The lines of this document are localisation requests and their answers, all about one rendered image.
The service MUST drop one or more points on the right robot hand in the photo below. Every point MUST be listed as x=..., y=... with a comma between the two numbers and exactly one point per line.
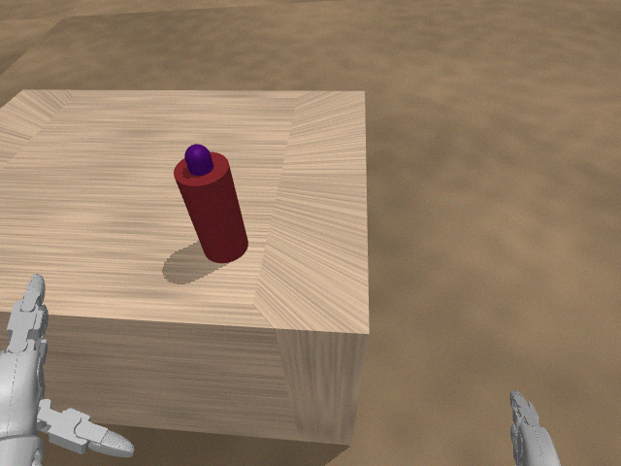
x=532, y=445

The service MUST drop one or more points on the left robot arm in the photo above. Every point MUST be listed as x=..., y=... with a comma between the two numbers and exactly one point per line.
x=21, y=450

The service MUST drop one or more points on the left robot hand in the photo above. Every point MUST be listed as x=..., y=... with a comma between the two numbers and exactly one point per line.
x=23, y=409

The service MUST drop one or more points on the bottle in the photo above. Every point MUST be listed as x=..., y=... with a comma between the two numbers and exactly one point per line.
x=207, y=189

